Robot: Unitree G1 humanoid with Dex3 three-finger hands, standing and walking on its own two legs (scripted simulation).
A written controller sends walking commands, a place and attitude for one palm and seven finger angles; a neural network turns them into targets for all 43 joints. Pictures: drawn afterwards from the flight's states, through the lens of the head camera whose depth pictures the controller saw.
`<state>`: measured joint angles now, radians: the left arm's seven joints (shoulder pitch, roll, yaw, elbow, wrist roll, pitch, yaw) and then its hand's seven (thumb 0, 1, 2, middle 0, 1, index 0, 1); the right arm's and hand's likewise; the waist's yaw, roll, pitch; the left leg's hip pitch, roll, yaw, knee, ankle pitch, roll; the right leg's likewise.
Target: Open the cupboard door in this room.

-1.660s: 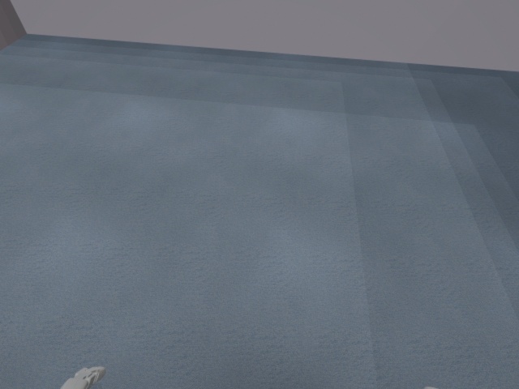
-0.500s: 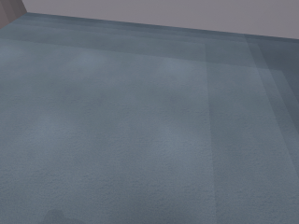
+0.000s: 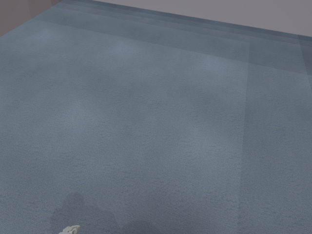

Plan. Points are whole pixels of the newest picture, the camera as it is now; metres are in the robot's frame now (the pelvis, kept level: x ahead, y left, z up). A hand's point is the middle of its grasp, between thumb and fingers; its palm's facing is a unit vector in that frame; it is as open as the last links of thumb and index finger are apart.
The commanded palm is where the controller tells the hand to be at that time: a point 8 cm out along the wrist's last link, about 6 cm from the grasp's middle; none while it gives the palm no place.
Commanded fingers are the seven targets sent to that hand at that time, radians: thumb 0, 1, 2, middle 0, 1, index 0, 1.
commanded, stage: turn or walk to find it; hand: left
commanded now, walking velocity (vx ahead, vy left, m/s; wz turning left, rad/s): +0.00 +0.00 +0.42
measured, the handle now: out of the picture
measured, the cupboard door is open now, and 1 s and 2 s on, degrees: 0 0 0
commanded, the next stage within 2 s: none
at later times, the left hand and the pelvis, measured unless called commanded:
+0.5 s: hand out of the picture -0.08 +0.17 -0.17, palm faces +0.29 -0.93 -0.24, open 7.4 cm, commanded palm none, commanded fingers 0.00 0.90 0.90 -0.20 -0.30 -0.20 -0.30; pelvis -0.04 -0.02 +0.00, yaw +15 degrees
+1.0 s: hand out of the picture -0.07 +0.23 -0.16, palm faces +0.43 -0.86 -0.26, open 7.4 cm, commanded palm none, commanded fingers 0.00 0.90 0.90 -0.20 -0.30 -0.20 -0.30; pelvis -0.07 +0.00 +0.00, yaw +25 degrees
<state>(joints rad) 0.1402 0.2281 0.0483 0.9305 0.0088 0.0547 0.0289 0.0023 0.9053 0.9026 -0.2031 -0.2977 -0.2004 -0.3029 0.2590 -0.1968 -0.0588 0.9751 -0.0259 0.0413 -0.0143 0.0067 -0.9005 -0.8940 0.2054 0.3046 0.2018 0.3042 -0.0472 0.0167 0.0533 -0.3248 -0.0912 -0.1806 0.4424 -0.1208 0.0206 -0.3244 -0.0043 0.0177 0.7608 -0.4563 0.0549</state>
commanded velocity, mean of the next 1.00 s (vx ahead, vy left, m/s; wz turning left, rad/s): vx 0.00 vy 0.00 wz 0.42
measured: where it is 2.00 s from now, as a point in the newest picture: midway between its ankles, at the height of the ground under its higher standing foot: outside the picture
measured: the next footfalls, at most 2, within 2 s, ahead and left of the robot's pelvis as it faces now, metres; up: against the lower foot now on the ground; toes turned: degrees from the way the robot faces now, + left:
right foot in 0.08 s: +0.02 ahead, -0.13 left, +0.00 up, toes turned +2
left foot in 0.56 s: -0.06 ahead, +0.11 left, +0.00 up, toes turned +20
